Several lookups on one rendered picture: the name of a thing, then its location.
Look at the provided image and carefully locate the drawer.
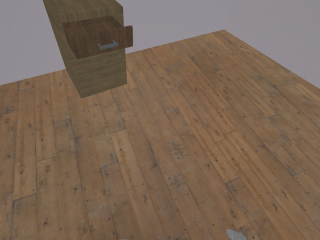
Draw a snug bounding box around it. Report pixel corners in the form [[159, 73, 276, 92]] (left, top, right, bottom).
[[62, 15, 133, 59]]

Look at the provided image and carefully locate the handle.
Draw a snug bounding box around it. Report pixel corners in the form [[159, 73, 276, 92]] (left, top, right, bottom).
[[97, 40, 118, 50]]

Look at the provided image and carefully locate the cabinet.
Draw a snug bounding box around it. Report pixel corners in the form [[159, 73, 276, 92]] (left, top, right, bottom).
[[43, 0, 127, 98]]

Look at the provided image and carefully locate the robot right hand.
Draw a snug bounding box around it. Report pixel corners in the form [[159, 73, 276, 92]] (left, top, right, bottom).
[[226, 229, 247, 240]]

